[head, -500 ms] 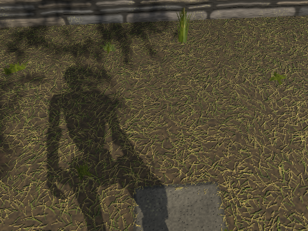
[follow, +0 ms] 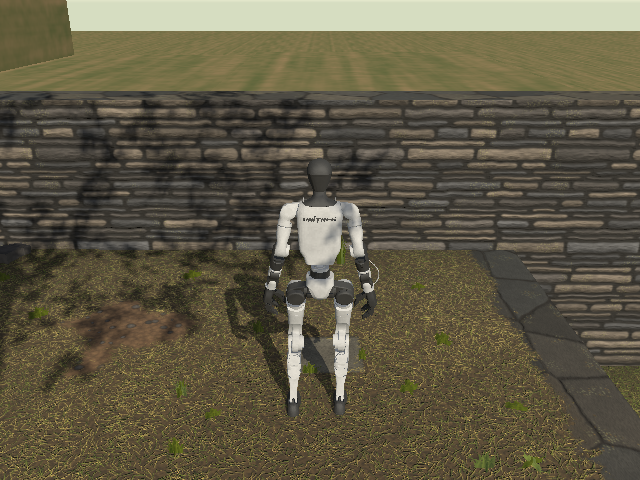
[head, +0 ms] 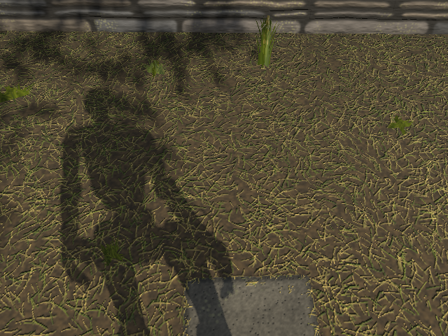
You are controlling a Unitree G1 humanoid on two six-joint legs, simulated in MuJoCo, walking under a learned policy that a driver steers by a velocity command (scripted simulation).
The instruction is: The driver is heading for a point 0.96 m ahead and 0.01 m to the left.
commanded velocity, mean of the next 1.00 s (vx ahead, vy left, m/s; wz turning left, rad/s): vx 0.32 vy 0.00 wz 0.00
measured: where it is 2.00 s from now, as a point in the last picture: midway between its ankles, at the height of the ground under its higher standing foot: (211, 228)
